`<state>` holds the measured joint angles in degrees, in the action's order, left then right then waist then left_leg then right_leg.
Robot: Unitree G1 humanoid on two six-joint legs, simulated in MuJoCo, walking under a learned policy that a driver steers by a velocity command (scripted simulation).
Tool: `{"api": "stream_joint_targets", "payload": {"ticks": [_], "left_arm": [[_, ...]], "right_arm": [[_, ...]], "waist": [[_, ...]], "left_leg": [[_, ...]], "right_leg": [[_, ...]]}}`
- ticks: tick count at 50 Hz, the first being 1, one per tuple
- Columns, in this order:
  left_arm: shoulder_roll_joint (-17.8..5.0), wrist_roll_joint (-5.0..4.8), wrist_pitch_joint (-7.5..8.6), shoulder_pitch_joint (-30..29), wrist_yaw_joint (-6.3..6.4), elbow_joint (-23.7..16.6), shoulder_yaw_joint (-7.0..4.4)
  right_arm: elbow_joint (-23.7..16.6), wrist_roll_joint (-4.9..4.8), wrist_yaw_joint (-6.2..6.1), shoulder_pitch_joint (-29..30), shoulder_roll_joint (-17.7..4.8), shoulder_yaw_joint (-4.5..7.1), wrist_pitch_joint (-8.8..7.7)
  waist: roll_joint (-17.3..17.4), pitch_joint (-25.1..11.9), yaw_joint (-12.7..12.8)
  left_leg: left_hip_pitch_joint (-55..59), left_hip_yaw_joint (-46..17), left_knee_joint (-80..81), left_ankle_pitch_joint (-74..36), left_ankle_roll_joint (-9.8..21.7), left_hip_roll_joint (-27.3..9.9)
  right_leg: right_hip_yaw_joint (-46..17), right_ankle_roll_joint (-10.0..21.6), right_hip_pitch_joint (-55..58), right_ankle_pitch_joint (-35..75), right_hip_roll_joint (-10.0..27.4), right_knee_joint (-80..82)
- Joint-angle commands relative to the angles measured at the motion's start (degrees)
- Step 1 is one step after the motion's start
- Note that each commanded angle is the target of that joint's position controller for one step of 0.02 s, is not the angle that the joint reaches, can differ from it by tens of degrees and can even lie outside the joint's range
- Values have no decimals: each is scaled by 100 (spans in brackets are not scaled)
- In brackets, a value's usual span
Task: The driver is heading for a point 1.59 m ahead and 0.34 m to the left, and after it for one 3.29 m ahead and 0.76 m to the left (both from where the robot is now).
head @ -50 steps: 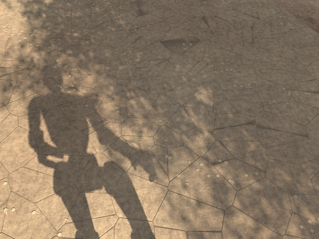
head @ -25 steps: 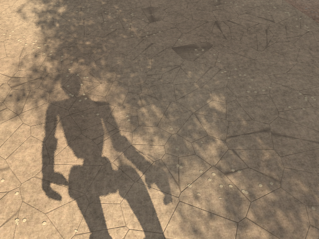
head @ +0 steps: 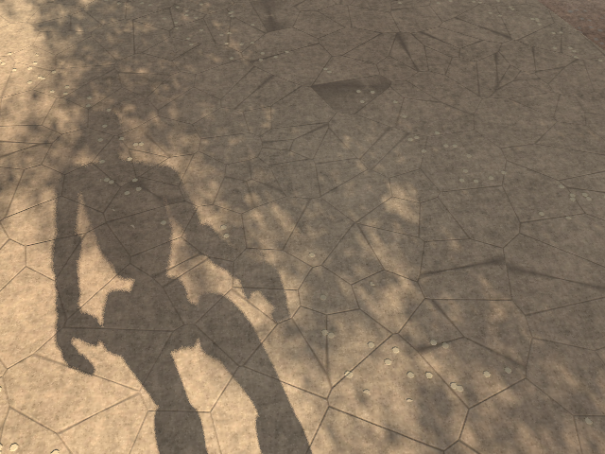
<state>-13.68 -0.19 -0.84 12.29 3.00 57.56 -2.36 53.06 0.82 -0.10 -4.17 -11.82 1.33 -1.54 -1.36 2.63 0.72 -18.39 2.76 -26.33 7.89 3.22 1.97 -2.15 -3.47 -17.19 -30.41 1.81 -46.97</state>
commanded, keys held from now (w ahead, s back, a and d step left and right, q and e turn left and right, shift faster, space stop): no key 0.28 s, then w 0.72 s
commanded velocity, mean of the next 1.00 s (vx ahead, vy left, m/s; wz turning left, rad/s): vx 0.26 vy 0.00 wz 0.00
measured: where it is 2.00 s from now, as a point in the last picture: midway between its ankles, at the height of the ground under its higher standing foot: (276, 283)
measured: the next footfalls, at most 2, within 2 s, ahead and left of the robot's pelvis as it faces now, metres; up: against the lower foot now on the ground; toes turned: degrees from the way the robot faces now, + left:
right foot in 0.08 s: +0.05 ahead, -0.14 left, +0.00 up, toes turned +1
right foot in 1.00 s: +0.51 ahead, -0.12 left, +0.00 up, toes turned -1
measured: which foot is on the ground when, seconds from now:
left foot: down 0.00-1.00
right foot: up 0.00-0.06, down 0.08-0.52, up 0.54-0.98, down 1.00-1.00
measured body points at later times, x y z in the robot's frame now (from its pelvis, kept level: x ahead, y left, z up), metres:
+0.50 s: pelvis +0.08 -0.01 +0.00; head +0.08 +0.00 +0.45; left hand +0.06 +0.25 -0.16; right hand +0.16 -0.27 -0.14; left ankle +0.09 +0.09 -0.73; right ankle +0.01 -0.15 -0.74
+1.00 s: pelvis +0.31 -0.02 -0.02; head +0.34 -0.01 +0.43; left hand +0.55 +0.20 -0.10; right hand +0.21 -0.27 -0.15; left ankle +0.09 +0.09 -0.73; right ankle +0.47 -0.11 -0.73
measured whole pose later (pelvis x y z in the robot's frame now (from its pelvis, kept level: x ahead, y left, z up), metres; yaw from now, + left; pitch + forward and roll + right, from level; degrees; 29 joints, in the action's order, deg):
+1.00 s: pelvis +0.31 -0.02 -0.02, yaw +2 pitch +2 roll +0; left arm -12.5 -1.6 5.6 -5.3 -2.5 48.8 -2.1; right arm 62.7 -0.4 -0.7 -27.2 -13.2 2.4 -3.6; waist -0.7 2.4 -4.5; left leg 11.1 2.1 -14.3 25.8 0.7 0.4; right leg 3.3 5.4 -29.9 -1.6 0.4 -28.9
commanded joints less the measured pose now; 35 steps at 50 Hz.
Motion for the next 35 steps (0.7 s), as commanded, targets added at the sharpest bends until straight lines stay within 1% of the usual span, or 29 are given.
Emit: {"api": "stream_joint_targets", "payload": {"ticks": [1,3,4,5,6,7,8,9,11,14,15,16,17,18,19,20,21,23,24,25,26,27,28,29,30,31,32,33,35], "left_arm": [[-226,31,-18,677,32,93,-50],[-222,90,-8,703,-37,197,-42],[-339,171,-17,601,-62,154,-45],[-504,172,-25,474,-52,54,-46],[-814,73,0,323,-56,143,-115],[-611,52,72,140,-66,110,-72],[-489,85,138,79,-63,140,-37],[-531,89,194,42,-68,158,-53],[-461,63,277,123,-84,204,-35],[-424,40,274,297,-90,301,-15],[-414,29,254,443,-87,374,-16],[-514,-8,227,498,-78,395,-50],[-666,-41,211,510,-70,362,-98],[-775,-66,227,580,-65,326,-134],[-905,-103,276,742,-68,332,-178],[-1036,-136,339,775,-70,342,-228],[-1005,-145,408,784,-76,337,-239],[-858,-150,493,609,-117,272,-221],[-848,-179,485,399,-144,208,-221],[-832,-178,470,195,-170,125,-219],[-782,-156,488,-67,-181,-6,-197],[-417,-120,546,-237,-178,-220,-104],[-328,-98,651,-287,-169,-365,-79],[-500,-217,708,-216,-211,-329,-139],[-514,-270,743,-148,-268,-271,-139],[-509,-247,760,-169,-279,-253,-162],[-577,-192,753,-291,-284,-266,-210],[-543,-155,725,-312,-308,-269,-229],[-356,-109,650,-426,-352,-317,-210]], "right_arm": [[-288,-6,-83,441,-782,149,-25],[-199,-106,-112,360,-731,127,18],[-99,-110,-100,163,-644,98,18],[-39,-54,-84,33,-657,94,22],[-98,-42,-105,-17,-613,114,63],[-54,4,-134,55,-664,112,67],[-20,-22,-149,-15,-670,127,60],[48,-40,-164,-104,-644,124,61],[156,-56,-160,-230,-653,131,54],[241,-87,-140,-254,-623,130,56],[320,-95,-138,-345,-583,123,69],[359,-126,-139,-366,-595,138,86],[367,-145,-137,-345,-622,157,85],[331,-142,-126,-230,-621,163,48],[260,-163,-102,-83,-565,157,-26],[201,-199,-69,10,-513,149,-111],[158,-223,-34,78,-503,150,-199],[177,-273,40,-76,-526,172,-331],[305,-288,66,-415,-531,196,-366],[551,-278,65,-947,-618,267,-367],[764,-247,49,-1580,-837,371,-351],[921,-239,33,-2319,-1365,526,-361],[991,-188,106,-2767,-1434,480,-421],[895,-130,99,-2303,-1048,328,-491],[742,-123,112,-1906,-819,255,-539],[654,-121,136,-1667,-821,230,-555],[607,-121,152,-1563,-732,179,-545],[628,-97,147,-1631,-620,129,-502],[696,-76,93,-1909,-658,107,-439]], "waist": [[767,-558,224],[677,-557,290],[506,-415,228],[335,-198,90],[-429,65,-153],[-423,159,-102],[-427,112,-148],[-384,53,-172],[-188,-109,-131],[-47,-264,-61],[-66,-408,-32],[-156,-317,-13],[-285,-115,21],[-401,138,93],[-604,359,171],[-770,605,182],[-777,742,174],[-712,688,-13],[-644,568,-226],[-543,351,-453],[-209,117,-722],[1274,-131,-918],[1911,-441,-967],[1113,-143,-626],[766,13,-445],[520,90,-316],[420,161,-277],[518,104,-248],[562,63,-259]], "left_leg": [[-73,-1281,1166,418,786,-1209],[-317,-1094,1084,1285,562,-1010],[-449,-1028,1065,1810,298,-886],[-540,-940,949,2087,86,-750],[-32,-499,846,1711,-112,-384],[437,-447,542,1250,-197,-333],[631,-408,385,893,-165,-313],[746,-416,301,614,-107,-334],[725,-400,215,104,-38,-337],[764,-393,141,-397,-34,-358],[803,-277,60,115,-34,-259],[662,-116,-136,962,-32,-104],[326,11,-370,1742,-26,19],[-129,73,-661,2072,-22,71],[-581,167,-1079,1955,-17,79],[-936,104,-1386,1706,44,-63],[-1154,-50,-1521,1628,119,-246],[-1007,-84,-1108,1712,246,-369],[-280,52,-521,1420,278,-282],[790,165,-211,959,254,-95],[1733,-237,-30,753,314,-245],[2651,-2154,877,1282,827,-1308],[3213,-4164,1584,1178,1450,-2295],[3023,-3899,1455,1064,1416,-2426],[2784,-3190,1416,753,1197,-2168],[2610,-2635,1485,495,1010,-1975],[2441,-2131,1538,-186,840,-1786],[2291,-1703,1577,-725,728,-1590],[2190,-1283,1656,-1409,741,-1431]], "right_leg": [[88,24,619,863,68,929],[247,151,1181,1894,-42,1832],[94,258,1234,2116,85,2092],[-165,403,1087,1873,351,2370],[-169,579,122,709,265,2460],[-184,579,-271,368,209,2687],[-195,507,-326,498,233,2789],[-168,444,-256,848,206,2782],[-119,408,95,1521,182,2632],[-41,440,384,2096,132,2488],[-14,492,480,1588,101,2541],[-88,625,426,762,111,2615],[-326,818,353,-115,244,2757],[-747,1031,351,-826,535,3014],[-1363,1293,498,-1271,985,3351],[-1932,1554,596,-1317,1438,3564],[-2185,1683,667,-955,1674,3617],[-1882,1572,840,-6,1622,3383],[-1475,1405,563,304,1392,3205],[-1034,1221,52,741,1058,2923],[-529,997,-497,1601,678,2126],[438,540,-1547,1658,-139,137],[114,432,-2463,-81,-512,-1406],[-354,586,-2950,1,-134,-2256],[-382,739,-3024,573,112,-2404],[-264,809,-3066,1110,327,-2234],[-173,817,-2963,1498,477,-1922],[-60,775,-2717,1714,531,-1704],[153,610,-2605,1978,511,-1343]]}}
Velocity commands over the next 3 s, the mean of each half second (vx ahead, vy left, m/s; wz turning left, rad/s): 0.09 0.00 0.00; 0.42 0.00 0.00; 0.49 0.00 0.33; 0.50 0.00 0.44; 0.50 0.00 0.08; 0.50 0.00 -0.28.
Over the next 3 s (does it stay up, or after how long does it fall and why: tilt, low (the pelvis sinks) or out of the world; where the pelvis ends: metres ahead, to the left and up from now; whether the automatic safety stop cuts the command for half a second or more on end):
stays up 1.35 0.37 0.01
